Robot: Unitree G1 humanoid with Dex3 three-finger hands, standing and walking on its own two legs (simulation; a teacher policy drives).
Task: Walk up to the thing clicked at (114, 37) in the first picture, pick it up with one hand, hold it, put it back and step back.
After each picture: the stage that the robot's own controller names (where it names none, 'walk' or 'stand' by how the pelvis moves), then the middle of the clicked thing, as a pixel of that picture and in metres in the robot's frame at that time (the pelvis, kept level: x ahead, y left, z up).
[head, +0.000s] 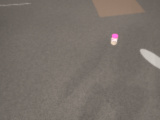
stand; (114, 39) +1.43 -0.34 -0.72
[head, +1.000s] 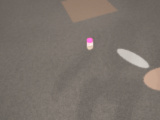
walk; (89, 43) +1.35 +0.05 -0.70
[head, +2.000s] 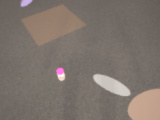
walk; (60, 74) +0.91 +0.29 -0.72
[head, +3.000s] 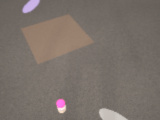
walk; (61, 106) +0.57 +0.21 -0.71
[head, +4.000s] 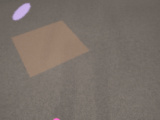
stand; out of the picture +0.42 +0.22 -0.71
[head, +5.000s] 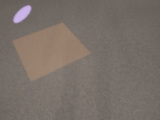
stand; out of the picture +0.39 +0.21 -0.73
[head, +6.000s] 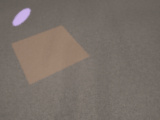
stand; out of the picture +0.37 +0.22 -0.73
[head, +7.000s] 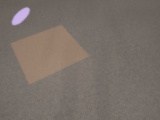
stand; out of the picture +0.36 +0.22 -0.73
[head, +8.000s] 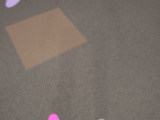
go down; out of the picture +0.38 +0.22 -0.71
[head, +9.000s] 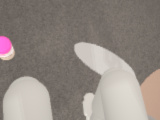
go down; (4, 49) +0.47 +0.25 -0.28
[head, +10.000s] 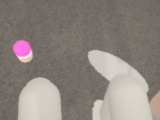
close in; (23, 52) +0.47 +0.23 -0.30
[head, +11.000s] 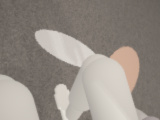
close in; out of the picture +0.46 +0.28 -0.23
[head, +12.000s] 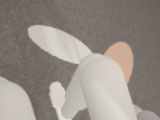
close; out of the picture +0.45 +0.29 -0.23
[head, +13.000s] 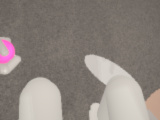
lift; (3, 56) +0.38 +0.27 -0.10
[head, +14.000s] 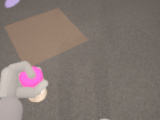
hold; (34, 85) +0.33 +0.18 +0.03
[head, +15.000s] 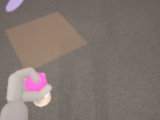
hold; (39, 90) +0.33 +0.17 -0.01
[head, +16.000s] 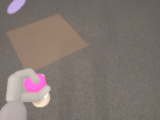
hold; (38, 91) +0.32 +0.18 -0.01
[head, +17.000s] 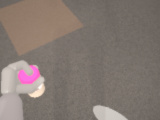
crouch; (32, 82) +0.36 +0.19 -0.05
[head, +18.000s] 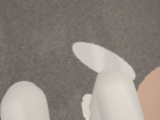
lower; out of the picture +0.50 +0.27 -0.11
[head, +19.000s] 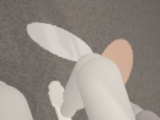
lower; out of the picture +0.45 +0.29 -0.24
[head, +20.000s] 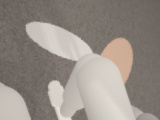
lower; out of the picture +0.45 +0.30 -0.24
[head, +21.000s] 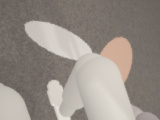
lower; out of the picture +0.45 +0.30 -0.24
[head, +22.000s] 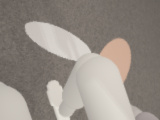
lower; out of the picture +0.45 +0.29 -0.24
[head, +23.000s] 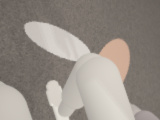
open; out of the picture +0.45 +0.29 -0.24
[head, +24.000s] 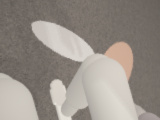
stand; out of the picture +0.45 +0.29 -0.24
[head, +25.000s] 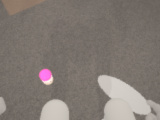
walk; (46, 77) +0.45 +0.21 -0.48
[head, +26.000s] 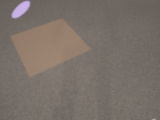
stand; out of the picture +0.40 +0.20 -0.67
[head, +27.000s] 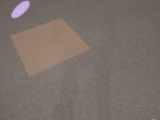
stand; out of the picture +0.41 +0.21 -0.67
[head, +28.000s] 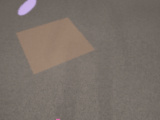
stand; out of the picture +0.40 +0.19 -0.70
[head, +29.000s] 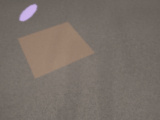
stand; out of the picture +0.41 +0.21 -0.72
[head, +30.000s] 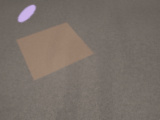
stand; out of the picture +0.38 +0.22 -0.73
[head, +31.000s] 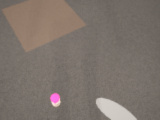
walk; (55, 100) +0.47 +0.17 -0.71
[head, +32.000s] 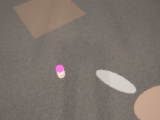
walk; (60, 71) +0.78 +0.26 -0.70
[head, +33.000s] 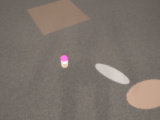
stand; (64, 61) +1.06 +0.21 -0.71
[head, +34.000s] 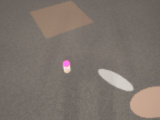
stand; (66, 66) +1.00 +0.19 -0.73
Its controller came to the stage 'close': yes
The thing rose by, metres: 0.71
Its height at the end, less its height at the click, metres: +0.00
